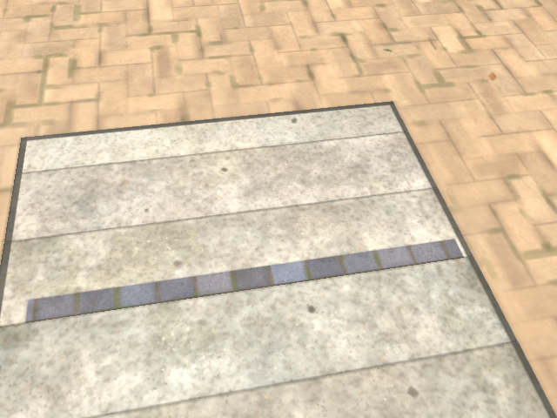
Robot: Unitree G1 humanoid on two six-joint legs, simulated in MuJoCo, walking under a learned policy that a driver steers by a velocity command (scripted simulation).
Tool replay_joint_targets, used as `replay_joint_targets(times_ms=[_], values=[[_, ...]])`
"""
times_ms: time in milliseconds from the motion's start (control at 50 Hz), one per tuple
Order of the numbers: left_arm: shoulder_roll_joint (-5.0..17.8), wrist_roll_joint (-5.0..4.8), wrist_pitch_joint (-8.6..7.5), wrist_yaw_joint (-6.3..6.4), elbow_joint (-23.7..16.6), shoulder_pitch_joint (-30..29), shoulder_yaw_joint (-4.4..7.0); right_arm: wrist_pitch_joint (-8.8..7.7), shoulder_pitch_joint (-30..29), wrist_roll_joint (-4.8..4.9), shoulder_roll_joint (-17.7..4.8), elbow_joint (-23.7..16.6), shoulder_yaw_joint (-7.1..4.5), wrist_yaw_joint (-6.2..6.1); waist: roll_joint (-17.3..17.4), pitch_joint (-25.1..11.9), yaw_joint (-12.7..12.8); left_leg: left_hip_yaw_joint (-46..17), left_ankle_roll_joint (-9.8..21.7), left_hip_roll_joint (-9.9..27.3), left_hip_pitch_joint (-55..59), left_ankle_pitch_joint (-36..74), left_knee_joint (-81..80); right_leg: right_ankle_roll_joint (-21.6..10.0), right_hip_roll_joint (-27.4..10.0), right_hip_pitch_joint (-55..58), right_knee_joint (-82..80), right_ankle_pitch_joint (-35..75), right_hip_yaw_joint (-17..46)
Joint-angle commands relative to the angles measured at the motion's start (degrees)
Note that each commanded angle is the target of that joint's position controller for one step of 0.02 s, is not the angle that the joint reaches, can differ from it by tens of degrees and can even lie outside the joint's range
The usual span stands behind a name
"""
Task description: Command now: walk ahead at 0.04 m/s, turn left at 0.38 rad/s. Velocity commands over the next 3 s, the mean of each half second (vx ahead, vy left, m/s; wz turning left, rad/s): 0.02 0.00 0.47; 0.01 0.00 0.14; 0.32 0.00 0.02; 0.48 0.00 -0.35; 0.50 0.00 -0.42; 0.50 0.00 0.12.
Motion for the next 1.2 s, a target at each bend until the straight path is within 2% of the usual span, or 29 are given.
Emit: replay_joint_targets(times_ms=[20,140,200,280,320,340,360,380,400,420,440,480,560,660,700,720,740,760,780,820,860,960,1000,1040,1080,1120,1160,1180,1200], values=[[5.58,0.08,1.45,-0.07,-4.60,2.23,1.46,1.31,-1.17,0.12,-6.78,-4.49,-1.96,-0.92,4.21,-4.80,2.44,-20.56,10.81,13.96,6.85,10.98,-14.45,2.89,-4.65,-8.02,3.64,2.54,2.27],[4.36,-0.25,3.05,-0.24,-5.13,1.60,0.74,2.91,0.36,-1.00,-10.06,-4.89,-3.94,-0.29,7.74,-5.79,0.60,-21.96,7.85,9.86,3.94,-11.49,-17.67,2.54,-4.74,-6.83,-5.77,6.51,0.81],[4.56,-0.46,2.92,0.27,-5.27,0.11,0.68,2.92,0.10,-0.67,-10.06,-5.13,-4.23,-0.60,8.27,-5.66,-0.51,-24.74,6.66,9.46,5.00,-15.95,-18.14,2.28,-4.37,-5.86,-11.99,6.62,1.21],[4.97,-1.58,1.80,0.41,-5.06,2.63,0.62,4.10,-1.38,-1.77,-10.63,-5.77,-5.06,0.63,10.09,-5.83,-0.63,-27.36,5.18,8.75,2.93,-16.46,-17.59,-0.05,-2.51,1.95,-21.88,5.31,0.60],[5.03,-1.74,0.84,0.99,-4.42,6.23,0.73,4.50,-2.97,-1.07,-10.22,-6.04,-5.08,0.88,10.14,-5.04,1.51,-28.57,2.86,7.39,0.44,-17.25,-16.78,-1.90,-1.68,8.69,-33.35,8.02,0.92],[6.03,-1.38,0.31,1.55,-3.84,8.75,1.05,4.33,-3.81,-0.36,-9.60,-6.38,-4.96,0.72,9.13,-4.54,2.88,-27.15,0.01,4.96,-2.69,-20.02,-15.42,-2.96,-3.35,13.81,-41.19,10.23,2.16],[10.72,-0.72,-0.03,2.13,-4.67,8.36,2.08,4.06,-1.88,0.30,-6.76,-6.78,-4.36,0.48,0.33,-4.87,1.42,-21.71,-3.25,0.54,-6.20,-24.25,-5.67,-5.24,-14.60,16.22,-48.55,1.79,13.31],[15.09,-0.06,0.14,1.97,-6.58,2.67,3.22,3.48,-5.05,0.23,-6.59,-8.56,-4.68,0.38,-13.74,-0.65,1.46,-6.76,-4.74,-9.14,-15.03,-22.60,10.20,-10.86,-27.29,10.96,-53.82,-2.25,30.28],[12.12,0.49,0.11,1.70,-6.89,0.16,2.70,2.96,-5.18,-2.55,-10.66,-7.24,-5.56,0.28,-6.71,0.52,0.36,-7.21,-5.53,-4.04,-12.58,-20.41,21.71,-12.83,-28.00,5.87,-51.20,8.30,26.40],[8.70,0.26,-0.28,1.61,-7.29,-1.81,1.64,2.91,-3.25,-2.52,-10.06,-5.77,-5.66,0.70,-3.17,-1.36,-1.66,-7.50,-5.48,-4.36,-8.64,-17.64,27.71,-11.81,-24.27,4.06,-48.69,17.45,20.67],[7.55,0.11,-0.56,1.34,-7.22,-3.04,1.29,3.20,-0.60,-2.39,-9.08,-4.67,-5.31,0.93,-2.55,-2.50,-3.25,-7.09,-5.80,-4.34,-6.81,-15.57,32.34,-10.46,-21.05,4.14,-46.88,25.12,15.13],[7.03,-0.24,-0.96,1.07,-7.40,-2.54,1.22,3.92,1.12,-2.04,-8.02,-3.67,-4.69,1.23,-5.78,-3.96,-2.56,-5.30,-6.53,-4.18,-8.04,-15.22,36.70,-10.34,-18.19,8.23,-44.48,35.09,9.60],[7.39,-0.49,-0.91,0.65,-5.23,4.29,1.64,4.69,-5.30,-1.17,-6.08,-5.64,-3.06,1.43,-7.63,-4.02,2.01,-4.84,-7.31,-2.65,-9.76,-17.40,25.41,-11.39,-19.11,17.39,-41.31,41.62,8.78],[9.24,-0.51,0.11,-0.27,-3.24,5.16,2.31,4.57,-5.18,0.10,-4.47,-5.53,-1.38,0.67,-11.19,-4.51,2.15,1.84,-5.18,-1.46,5.80,-16.31,0.52,-10.48,-18.09,14.32,-37.06,45.81,7.13],[8.26,-1.20,0.00,-0.37,-2.44,6.08,2.05,3.25,-2.72,-0.79,-5.59,-4.45,-1.06,-0.12,-7.40,-4.99,0.50,-2.50,-3.62,2.03,18.09,1.23,-14.62,-5.62,-16.66,7.55,-33.92,41.75,5.84],[5.51,-1.10,-0.43,-0.70,-3.67,7.39,1.34,2.39,-1.22,-1.89,-9.06,-4.95,-1.30,-0.61,1.49,-8.19,1.28,-13.82,-2.10,12.41,25.34,6.54,-15.73,-2.39,-14.33,1.98,-29.06,28.43,3.44],[1.35,-1.64,-0.46,-0.69,-4.62,7.47,-0.18,2.00,-5.78,-1.41,-11.29,-5.63,-1.28,-0.85,11.30,-5.30,3.48,-19.89,3.47,19.83,18.08,21.69,-12.37,0.01,-8.72,0.62,-32.72,9.23,-0.59],[3.40,-1.21,0.38,-0.28,-3.63,5.51,0.13,1.71,-6.07,-0.88,-7.29,-5.27,-0.40,-0.72,9.89,-4.94,1.72,-17.22,5.40,18.28,14.15,20.64,-10.28,0.14,-9.87,6.59,-34.08,7.61,-0.24],[4.00,-1.09,0.51,-0.39,-3.41,4.32,0.41,1.48,-7.81,-0.84,-5.81,-5.50,0.26,-0.65,9.74,-3.67,2.32,-14.62,3.59,14.95,12.81,16.35,-9.82,-0.01,-9.14,7.95,-35.72,11.95,-0.27],[5.93,-0.89,0.14,-0.87,-2.78,2.96,1.02,1.37,-7.13,-0.89,-6.27,-5.25,0.25,-1.16,10.06,-2.89,1.32,-11.57,0.19,10.11,11.91,10.62,-9.45,0.27,-9.60,10.18,-37.18,21.20,0.56],[5.78,-1.18,-0.25,-1.19,-1.59,4.31,0.97,1.12,-4.64,-0.58,-6.58,-4.41,0.12,-1.33,6.79,-3.60,0.96,-10.21,-0.53,8.80,13.02,11.08,-8.83,0.50,-10.25,11.03,-37.58,24.49,0.90],[4.26,-1.19,0.19,-0.84,0.29,4.03,0.64,1.06,-4.58,-0.70,-5.75,-3.97,0.38,-1.30,3.30,-1.99,1.21,-10.04,-0.27,8.39,10.69,6.55,-8.97,0.57,-10.32,12.06,-38.69,23.45,1.01],[4.16,-0.65,0.26,-1.07,0.85,4.20,0.78,1.51,-2.22,-0.95,-7.32,-2.88,-0.29,-1.15,4.74,-2.15,0.55,-11.39,1.41,7.48,10.22,-14.37,-11.08,-0.09,-7.57,10.45,-34.93,11.57,-1.86],[4.04,0.41,0.39,-1.70,-0.46,1.71,0.88,2.47,0.69,-1.57,-9.86,-2.26,-1.32,-0.64,8.37,3.57,-1.06,-19.36,5.34,11.69,8.11,-36.11,-16.90,-1.11,-5.39,1.11,-28.37,3.32,-4.14],[3.35,0.35,-0.18,-2.39,-1.81,0.20,0.77,2.52,1.89,-1.42,-10.50,-1.99,-1.71,-0.14,9.88,7.20,-1.33,-25.50,8.52,15.88,7.02,-40.89,-20.31,-2.85,-5.96,-3.13,-25.69,3.98,-4.15],[2.80,0.01,-1.29,-2.79,-1.59,2.10,0.77,1.78,-0.20,-1.05,-9.77,-2.25,-1.71,0.13,8.68,5.70,0.83,-23.95,8.33,15.47,4.90,-36.05,-19.44,-4.41,-6.53,2.56,-29.00,6.25,-3.34],[3.85,-0.32,-2.68,-2.63,1.57,10.93,1.32,0.90,-5.59,-0.65,-7.70,-3.50,-1.37,0.30,5.22,2.76,6.28,-16.01,4.69,10.18,-4.99,-29.55,-12.36,-6.24,-7.75,20.15,-37.56,8.09,0.55],[8.94,-0.17,-3.25,-2.09,3.04,16.38,2.70,0.21,-10.05,-0.72,-4.64,-5.85,-0.50,0.48,-4.78,2.58,9.04,-7.41,1.28,3.51,-13.46,-23.79,0.29,-9.04,-15.69,26.62,-45.22,-4.12,14.86],[13.22,-0.56,-3.28,-1.99,4.54,20.76,4.12,-0.48,-11.12,-1.65,-4.85,-7.36,-0.53,0.56,-12.42,3.40,9.79,1.15,-0.43,-0.59,-21.12,-19.93,13.51,-13.49,-26.46,30.77,-53.00,-9.93,31.78]])
Next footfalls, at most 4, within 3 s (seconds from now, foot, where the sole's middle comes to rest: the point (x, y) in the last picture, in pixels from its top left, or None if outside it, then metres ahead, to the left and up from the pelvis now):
0.34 right None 0.08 -0.11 -0.77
0.72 left None -0.01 0.09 -0.77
1.58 left None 0.29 0.22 -0.77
2.12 right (229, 360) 0.62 0.12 -0.77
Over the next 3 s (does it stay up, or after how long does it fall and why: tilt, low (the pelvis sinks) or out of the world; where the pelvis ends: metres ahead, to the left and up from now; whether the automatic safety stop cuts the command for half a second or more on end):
stays up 0.96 0.19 0.02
